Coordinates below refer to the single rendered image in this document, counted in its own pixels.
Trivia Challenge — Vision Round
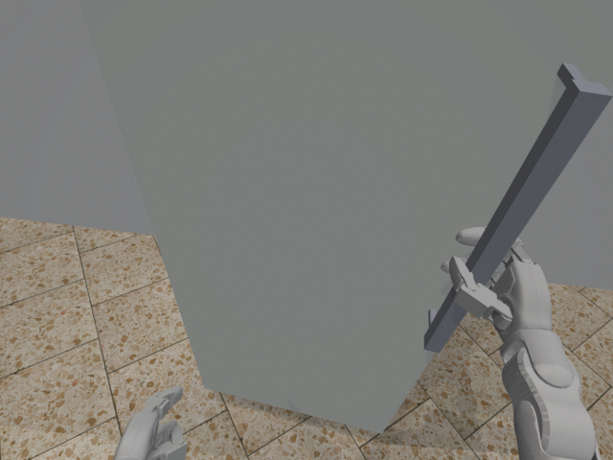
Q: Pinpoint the fridge door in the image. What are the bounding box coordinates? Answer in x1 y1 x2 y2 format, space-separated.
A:
79 0 613 434

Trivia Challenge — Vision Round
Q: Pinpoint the robot right hand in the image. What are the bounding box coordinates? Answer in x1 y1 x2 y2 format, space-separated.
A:
441 226 552 342

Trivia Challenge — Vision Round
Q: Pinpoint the right robot forearm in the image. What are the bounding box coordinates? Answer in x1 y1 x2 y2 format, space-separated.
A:
500 328 601 460

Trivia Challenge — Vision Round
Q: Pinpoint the robot left hand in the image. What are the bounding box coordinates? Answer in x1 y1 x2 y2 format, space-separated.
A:
113 386 188 460

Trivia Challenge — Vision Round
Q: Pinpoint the handle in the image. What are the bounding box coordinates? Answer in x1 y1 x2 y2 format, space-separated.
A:
424 63 613 353

